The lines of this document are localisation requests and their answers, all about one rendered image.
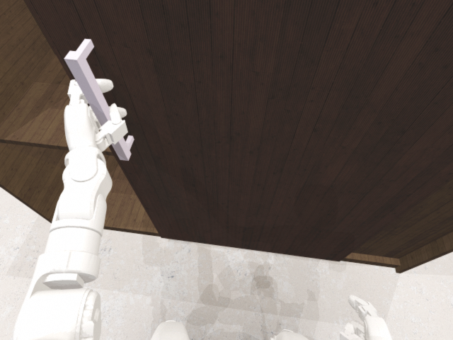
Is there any left robot thigh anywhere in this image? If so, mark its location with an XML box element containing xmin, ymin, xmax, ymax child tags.
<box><xmin>151</xmin><ymin>322</ymin><xmax>189</xmax><ymax>340</ymax></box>

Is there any left robot forearm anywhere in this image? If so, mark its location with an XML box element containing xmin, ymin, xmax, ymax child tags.
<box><xmin>12</xmin><ymin>147</ymin><xmax>113</xmax><ymax>340</ymax></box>

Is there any handle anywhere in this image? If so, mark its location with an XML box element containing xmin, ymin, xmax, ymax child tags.
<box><xmin>64</xmin><ymin>39</ymin><xmax>134</xmax><ymax>161</ymax></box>

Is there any wardrobe door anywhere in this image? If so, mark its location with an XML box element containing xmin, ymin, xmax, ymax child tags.
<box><xmin>352</xmin><ymin>179</ymin><xmax>453</xmax><ymax>259</ymax></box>
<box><xmin>25</xmin><ymin>0</ymin><xmax>453</xmax><ymax>261</ymax></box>

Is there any right robot hand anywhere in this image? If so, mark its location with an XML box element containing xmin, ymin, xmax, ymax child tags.
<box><xmin>340</xmin><ymin>295</ymin><xmax>393</xmax><ymax>340</ymax></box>

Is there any robot left upper arm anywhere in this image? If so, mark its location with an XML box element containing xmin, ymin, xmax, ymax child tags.
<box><xmin>16</xmin><ymin>288</ymin><xmax>102</xmax><ymax>340</ymax></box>

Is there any left robot hand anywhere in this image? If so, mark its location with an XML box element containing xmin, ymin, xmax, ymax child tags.
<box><xmin>64</xmin><ymin>79</ymin><xmax>128</xmax><ymax>152</ymax></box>

